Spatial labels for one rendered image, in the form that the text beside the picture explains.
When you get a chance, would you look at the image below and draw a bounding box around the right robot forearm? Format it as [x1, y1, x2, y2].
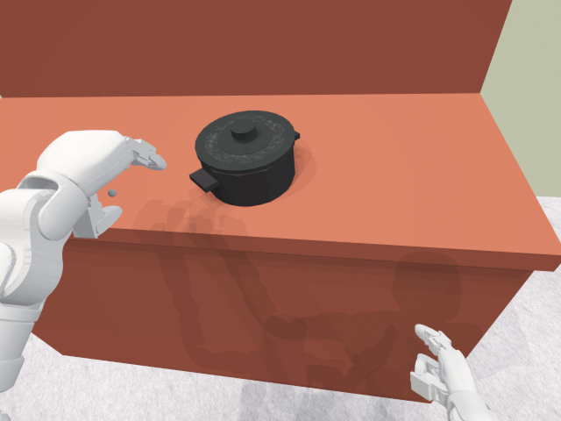
[447, 390, 501, 421]

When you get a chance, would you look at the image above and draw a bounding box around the knob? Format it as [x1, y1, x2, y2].
[231, 119, 256, 140]

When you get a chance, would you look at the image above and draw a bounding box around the lid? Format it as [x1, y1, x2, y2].
[195, 111, 295, 175]

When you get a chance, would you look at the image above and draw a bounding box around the table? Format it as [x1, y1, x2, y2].
[0, 0, 561, 403]

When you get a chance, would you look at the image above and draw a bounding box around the robot left hand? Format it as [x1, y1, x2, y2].
[36, 130, 167, 239]

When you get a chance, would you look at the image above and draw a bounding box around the left robot forearm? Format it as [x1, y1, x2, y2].
[0, 170, 89, 393]

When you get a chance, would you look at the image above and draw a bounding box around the robot right hand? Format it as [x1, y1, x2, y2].
[410, 324, 479, 409]

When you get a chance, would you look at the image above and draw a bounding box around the pot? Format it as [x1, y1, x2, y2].
[189, 131, 300, 206]

